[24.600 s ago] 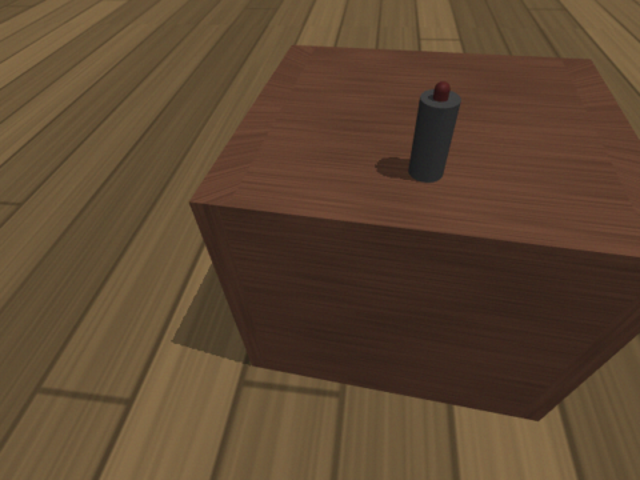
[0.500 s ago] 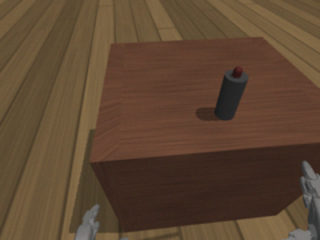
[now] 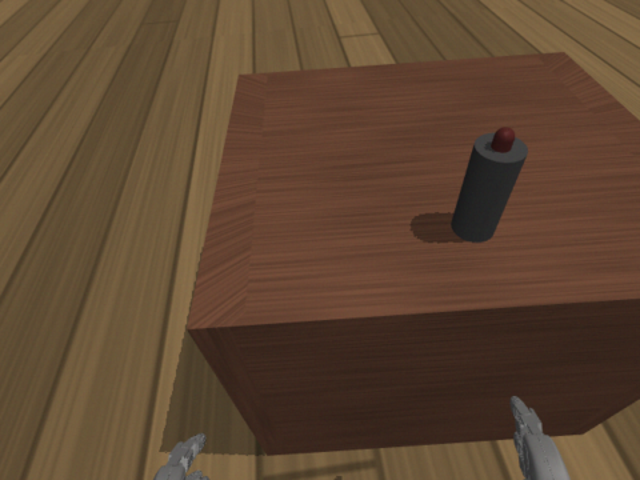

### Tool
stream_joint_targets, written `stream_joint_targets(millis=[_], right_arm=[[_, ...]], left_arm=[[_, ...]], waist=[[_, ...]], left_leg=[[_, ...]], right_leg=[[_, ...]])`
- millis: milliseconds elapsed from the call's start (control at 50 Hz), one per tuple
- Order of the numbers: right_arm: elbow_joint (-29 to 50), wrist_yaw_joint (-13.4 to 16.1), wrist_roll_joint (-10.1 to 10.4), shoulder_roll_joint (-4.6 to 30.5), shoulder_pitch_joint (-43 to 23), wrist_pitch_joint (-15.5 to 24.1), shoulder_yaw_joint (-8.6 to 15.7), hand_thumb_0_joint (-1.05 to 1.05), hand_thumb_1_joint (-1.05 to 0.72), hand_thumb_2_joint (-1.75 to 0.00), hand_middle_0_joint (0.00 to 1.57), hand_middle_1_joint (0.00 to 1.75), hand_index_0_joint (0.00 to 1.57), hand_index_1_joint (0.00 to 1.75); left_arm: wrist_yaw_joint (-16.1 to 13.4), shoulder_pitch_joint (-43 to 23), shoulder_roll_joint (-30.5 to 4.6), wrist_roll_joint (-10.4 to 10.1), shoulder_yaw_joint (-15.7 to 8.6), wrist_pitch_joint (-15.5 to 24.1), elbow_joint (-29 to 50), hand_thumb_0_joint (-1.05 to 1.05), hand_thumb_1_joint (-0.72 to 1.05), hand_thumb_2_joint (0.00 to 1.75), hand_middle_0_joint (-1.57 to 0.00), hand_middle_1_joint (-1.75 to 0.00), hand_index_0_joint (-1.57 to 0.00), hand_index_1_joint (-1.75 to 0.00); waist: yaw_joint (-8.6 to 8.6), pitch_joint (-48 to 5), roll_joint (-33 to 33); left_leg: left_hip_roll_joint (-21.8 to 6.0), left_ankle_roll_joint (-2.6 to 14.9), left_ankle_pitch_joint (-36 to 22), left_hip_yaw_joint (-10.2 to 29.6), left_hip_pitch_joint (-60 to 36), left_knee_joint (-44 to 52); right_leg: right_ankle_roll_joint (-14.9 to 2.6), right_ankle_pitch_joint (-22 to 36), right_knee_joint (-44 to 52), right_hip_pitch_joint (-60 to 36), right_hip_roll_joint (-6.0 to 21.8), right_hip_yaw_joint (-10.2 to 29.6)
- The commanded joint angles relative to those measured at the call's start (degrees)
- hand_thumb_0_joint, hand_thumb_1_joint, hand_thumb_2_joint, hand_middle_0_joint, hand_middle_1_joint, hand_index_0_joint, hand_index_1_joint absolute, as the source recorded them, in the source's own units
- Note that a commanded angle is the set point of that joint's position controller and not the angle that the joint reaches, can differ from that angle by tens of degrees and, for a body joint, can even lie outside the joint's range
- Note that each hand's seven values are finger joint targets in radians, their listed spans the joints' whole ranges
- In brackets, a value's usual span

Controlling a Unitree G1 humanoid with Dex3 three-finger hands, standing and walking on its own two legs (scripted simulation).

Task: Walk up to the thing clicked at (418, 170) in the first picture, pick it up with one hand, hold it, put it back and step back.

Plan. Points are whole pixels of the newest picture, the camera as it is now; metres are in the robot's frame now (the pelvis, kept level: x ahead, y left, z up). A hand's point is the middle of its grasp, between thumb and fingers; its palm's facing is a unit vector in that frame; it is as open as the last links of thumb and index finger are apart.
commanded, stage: home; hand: right
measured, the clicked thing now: (487, 183) +0.52 -0.23 +0.08
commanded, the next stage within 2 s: none
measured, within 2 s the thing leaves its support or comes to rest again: neither
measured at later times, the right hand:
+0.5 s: hand out of the picture +0.10 -0.25 -0.13, palm faces -0.05 +0.92 -0.39, open 17.4 cm
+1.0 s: hand out of the picture +0.03 -0.25 -0.14, palm faces -0.08 +0.93 -0.37, open 17.4 cm
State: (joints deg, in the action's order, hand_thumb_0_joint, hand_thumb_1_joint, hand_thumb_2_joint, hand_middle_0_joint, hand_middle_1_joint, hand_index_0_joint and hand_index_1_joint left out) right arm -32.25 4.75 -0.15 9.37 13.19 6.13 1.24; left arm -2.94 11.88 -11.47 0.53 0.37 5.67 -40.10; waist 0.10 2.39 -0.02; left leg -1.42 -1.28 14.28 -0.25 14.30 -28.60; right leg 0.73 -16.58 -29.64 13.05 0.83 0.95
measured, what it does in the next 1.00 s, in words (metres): stands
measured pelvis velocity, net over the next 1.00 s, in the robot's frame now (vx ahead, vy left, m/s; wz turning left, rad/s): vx -0.02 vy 0.00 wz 0.02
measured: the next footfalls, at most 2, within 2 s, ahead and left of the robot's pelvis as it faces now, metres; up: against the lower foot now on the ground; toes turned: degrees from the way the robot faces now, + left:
none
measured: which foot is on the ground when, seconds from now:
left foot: down 0.00-1.00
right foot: down 0.00-1.00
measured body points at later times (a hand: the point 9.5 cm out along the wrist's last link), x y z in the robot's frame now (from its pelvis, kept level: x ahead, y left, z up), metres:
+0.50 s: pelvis +0.00 +0.00 +0.00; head -0.01 +0.01 +0.45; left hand +0.10 +0.29 -0.12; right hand +0.10 -0.30 -0.10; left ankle +0.01 +0.14 -0.74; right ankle -0.01 -0.13 -0.74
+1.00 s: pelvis -0.02 +0.00 +0.01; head -0.03 +0.01 +0.46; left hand +0.01 +0.30 -0.13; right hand +0.04 -0.30 -0.12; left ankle +0.01 +0.14 -0.74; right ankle -0.01 -0.13 -0.74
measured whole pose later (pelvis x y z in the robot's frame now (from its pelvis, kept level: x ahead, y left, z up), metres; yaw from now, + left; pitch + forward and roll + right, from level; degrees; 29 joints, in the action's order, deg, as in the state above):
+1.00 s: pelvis -0.02 +0.00 +0.01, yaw +1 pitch -3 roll -1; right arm -63.2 -0.1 -1.0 20.2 10.2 0.2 -2.1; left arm 1.1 10.2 -20.7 1.3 0.4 -0.6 -64.6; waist -0.5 2.2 -0.9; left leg -2.1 -1.5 9.3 1.0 9.9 -22.5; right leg 0.4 -10.7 -21.1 7.2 0.1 -0.4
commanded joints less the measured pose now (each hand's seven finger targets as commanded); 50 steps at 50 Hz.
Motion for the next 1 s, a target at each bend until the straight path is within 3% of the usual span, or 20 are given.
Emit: stream_joint_targets(millis=[0,60,80,100,120,140,200,220,240,260,280,300,360,420,520,640,760,860,940,980], right_arm=[[7.4,1.0,0.2,5.1,-2.9,2.5,1.3,0.0,0.54,-0.06,0.05,0.05,0.05,0.05],[7.7,1.2,0.3,5.5,-3.0,2.1,1.2,0.0,0.55,-0.06,0.05,0.05,0.05,0.05],[8.1,1.5,0.1,7.2,-3.6,2.0,2.5,0.0,0.55,-0.05,0.05,0.05,0.05,0.05],[6.8,1.2,0.3,4.3,-3.1,1.9,0.2,0.0,0.57,-0.04,0.05,0.05,0.05,0.05],[8.2,1.3,0.1,7.0,-2.7,1.8,2.3,0.0,0.54,-0.06,0.05,0.05,0.05,0.05],[7.5,1.1,0.3,5.1,-3.8,1.7,0.7,0.0,0.54,-0.06,0.05,0.05,0.05,0.05],[8.6,1.4,0.1,6.6,-4.4,1.5,1.8,0.0,0.56,-0.05,0.05,0.05,0.05,0.05],[-1.9,-0.4,-3.0,21.8,1.2,-0.1,4.5,0.0,0.57,-0.04,0.05,0.05,0.05,0.05],[-3.0,-1.0,-2.7,22.2,2.2,-1.1,4.9,0.0,0.57,-0.04,0.05,0.05,0.05,0.05],[-3.7,-1.7,-2.0,20.4,1.9,-1.2,4.3,0.0,0.56,-0.05,0.05,0.05,0.05,0.05],[-5.0,-2.1,-1.6,18.8,0.8,-1.2,3.3,0.0,0.55,-0.06,0.05,0.05,0.05,0.05],[-5.9,-2.5,-1.4,18.3,-1.2,-1.4,2.6,0.0,0.55,-0.06,0.05,0.05,0.05,0.05],[-10.3,-3.3,-1.5,18.7,-4.6,-2.1,1.3,0.0,0.58,-0.04,0.05,0.05,0.05,0.05],[-14.3,-3.6,-1.4,20.4,-5.6,-2.4,1.0,0.0,0.57,-0.04,0.05,0.05,0.05,0.05],[-20.0,-3.8,-1.0,22.4,-6.1,-3.0,0.4,0.0,0.55,-0.05,0.05,0.05,0.05,0.05],[-24.4,-3.8,-0.8,24.1,-6.6,-3.9,-0.4,0.0,0.55,-0.05,0.05,0.05,0.05,0.05],[-26.8,-3.9,-0.9,24.8,-6.2,-4.2,-0.6,0.0,0.55,-0.05,0.05,0.05,0.05,0.05],[-27.5,-3.9,-0.9,25.2,-6.1,-4.5,-0.5,0.0,0.55,-0.05,0.05,0.05,0.05,0.05],[-27.6,-3.9,-0.8,25.2,-6.7,-4.6,-0.3,0.0,0.54,-0.06,0.05,0.05,0.05,0.05],[-27.5,-4.0,-0.7,24.5,-6.5,-4.6,-0.3,0.0,0.55,-0.06,0.05,0.05,0.05,0.05]], left_arm=[[-0.3,-3.2,-7.0,-0.2,-2.5,2.0,8.2,0.0,0.9,0.9,-0.2,-0.3,-0.2,-0.3],[0.0,-3.5,-7.6,-0.6,-2.9,1.3,8.7,0.0,0.9,0.9,-0.2,-0.3,-0.2,-0.3],[-0.1,-3.2,-7.9,-0.5,-3.2,0.9,8.5,0.0,0.9,0.9,-0.2,-0.3,-0.2,-0.3],[0.1,-3.4,-7.3,-0.6,-2.8,0.8,8.8,0.0,0.9,0.9,-0.2,-0.3,-0.2,-0.3],[0.0,-3.0,-8.0,-0.6,-3.4,0.5,8.4,0.0,0.9,0.9,-0.2,-0.3,-0.2,-0.3],[0.0,-3.4,-7.2,-0.7,-2.7,0.3,8.7,0.0,0.9,0.9,-0.2,-0.3,-0.2,-0.3],[-0.1,-2.9,-7.6,-0.7,-3.1,-0.3,8.6,0.0,0.9,0.9,-0.2,-0.3,-0.2,-0.3],[0.9,0.1,-17.5,2.5,-5.6,-1.6,2.6,0.0,0.9,0.9,-0.2,-0.3,-0.2,-0.3],[1.2,1.5,-16.8,2.5,-5.6,-2.3,1.9,0.0,0.9,0.9,-0.2,-0.3,-0.2,-0.3],[1.4,1.2,-16.4,2.0,-5.2,-2.7,1.4,0.0,0.9,0.9,-0.2,-0.3,-0.2,-0.3],[1.6,0.7,-15.8,1.7,-4.7,-3.1,0.6,0.0,0.9,0.9,-0.2,-0.3,-0.2,-0.3],[1.8,-0.2,-15.9,1.3,-4.4,-3.4,-0.3,0.0,0.9,0.9,-0.2,-0.3,-0.2,-0.3],[2.5,-2.9,-16.7,1.4,-3.8,-3.8,-3.9,0.0,0.9,0.9,-0.2,-0.3,-0.2,-0.3],[2.8,-3.4,-17.8,1.4,-3.4,-4.1,-7.4,0.0,0.9,0.9,-0.2,-0.3,-0.2,-0.3],[3.0,-4.7,-19.4,1.1,-2.7,-4.2,-12.3,0.0,0.9,0.9,-0.2,-0.3,-0.2,-0.3],[3.0,-5.1,-21.4,0.8,-2.1,-4.8,-17.1,0.0,0.9,0.9,-0.2,-0.3,-0.2,-0.3],[3.0,-4.4,-22.1,0.7,-2.1,-4.8,-19.7,0.0,0.9,0.9,-0.2,-0.3,-0.2,-0.3],[3.2,-3.9,-21.8,0.7,-2.2,-5.1,-20.9,0.0,0.9,0.9,-0.2,-0.3,-0.2,-0.3],[3.2,-3.2,-21.2,0.7,-2.3,-5.1,-21.4,0.0,0.9,0.9,-0.2,-0.3,-0.2,-0.3],[3.1,-3.6,-21.7,0.8,-2.4,-4.8,-21.3,0.0,0.9,0.9,-0.2,-0.3,-0.2,-0.3]], waist=[[0.33,-9.4,0.7],[0.82,-7.3,0.8],[0.85,-8.2,1.1],[0.46,-8.0,2.4],[0.98,-8.4,0.8],[0.34,-7.8,2.2],[0.57,-10.3,0.5],[-0.05,-11.8,-3.2],[-0.39,-14.8,-2.6],[-0.3,-15.2,-1.9],[-0.48,-13.5,-0.5],[-0.74,-10.7,0.5],[-1.02,-2.7,0.8],[-1.0,-2.3,0.9],[-0.47,-4.8,0.4],[-0.32,-0.7,0.3],[-0.62,-1.6,0.3],[-0.48,1.7,1.5],[-0.82,1.2,1.8],[-0.45,0.2,-0.1]], left_leg=[[2.0,1.68,-14.4,-3.3,-5.9,2.4],[2.2,1.78,-11.2,-3.4,-4.7,2.9],[2.1,1.71,-11.8,-3.3,-4.9,2.8],[2.1,1.57,-11.6,-3.2,-5.1,3.1],[1.8,1.5,-12.1,-2.9,-5.2,3.1],[1.7,1.29,-12.1,-2.7,-5.2,3.3],[1.7,1.41,-15.2,-2.5,-6.0,2.4],[-5.1,2.8,-29.4,3.0,-8.2,-2.6],[-5.9,3.93,-32.1,2.9,-8.9,-3.3],[-5.9,3.73,-34.8,3.1,-8.6,-3.1],[-5.7,3.51,-32.0,2.9,-7.5,-1.6],[-5.3,3.41,-24.9,3.0,-4.8,0.0],[-4.7,3.14,-10.6,3.4,-0.3,3.9],[-4.9,2.83,-9.4,4.5,-0.8,5.9],[-5.1,2.65,-12.5,4.5,-5.1,6.3],[-5.1,2.36,-4.2,5.4,-3.8,9.9],[-5.2,2.53,-3.9,5.6,-5.3,10.5],[-5.2,2.55,6.2,6.9,-2.0,13.2],[-5.4,2.69,8.0,7.5,-1.5,13.3],[-5.0,2.77,4.4,6.8,-2.6,11.8]], right_leg=[[-0.32,16.4,4.2,-0.8,-0.7,-2.6],[-0.3,13.3,5.1,0.3,-0.5,-2.5],[-0.45,13.8,4.8,0.2,-0.6,-2.7],[-0.63,13.3,4.8,0.1,-0.7,-2.9],[-0.65,13.5,4.7,-0.4,-1.0,-3.3],[-0.86,13.2,4.4,-0.1,-1.1,-3.5],[-0.58,16.5,3.9,-1.6,-1.1,-3.6],[-1.31,27.0,0.1,-1.7,3.9,1.5],[-1.66,28.8,-0.4,-4.5,4.1,1.4],[-1.91,30.3,-1.0,-5.7,4.3,1.8],[-1.81,25.8,0.0,-4.9,4.1,1.9],[-1.83,20.3,1.6,-4.6,4.1,2.2],[-2.12,9.6,5.8,-1.9,4.2,3.0],[-2.22,7.1,7.4,-2.9,4.1,3.1],[-2.2,10.8,9.7,-5.3,4.7,3.6],[-2.15,3.9,12.8,-4.3,4.7,4.2],[-2.18,4.7,13.9,-4.9,5.2,4.7],[-2.03,-2.0,14.6,-2.2,4.4,4.6],[-2.04,-2.4,14.6,-2.3,4.4,4.5],[-2.16,-1.6,15.4,-2.4,5.0,5.1]])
